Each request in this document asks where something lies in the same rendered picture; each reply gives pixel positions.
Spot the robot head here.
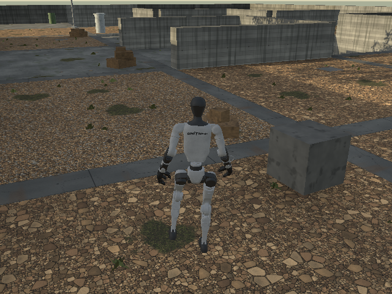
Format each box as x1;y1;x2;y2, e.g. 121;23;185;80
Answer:
187;97;208;126

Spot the right robot upper arm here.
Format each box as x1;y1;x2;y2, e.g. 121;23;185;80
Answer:
210;124;227;157

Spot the robot right hand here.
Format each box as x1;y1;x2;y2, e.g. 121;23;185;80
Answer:
218;166;232;177

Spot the left robot upper arm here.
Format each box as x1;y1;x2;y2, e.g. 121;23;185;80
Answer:
167;123;185;157

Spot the right robot forearm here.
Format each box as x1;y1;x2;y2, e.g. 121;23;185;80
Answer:
220;148;232;168

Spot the robot left shin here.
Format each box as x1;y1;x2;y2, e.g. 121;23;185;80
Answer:
171;191;181;232

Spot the left robot forearm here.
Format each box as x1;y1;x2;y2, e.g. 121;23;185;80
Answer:
159;147;173;173

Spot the robot left hand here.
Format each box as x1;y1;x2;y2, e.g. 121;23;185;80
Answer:
157;170;171;185

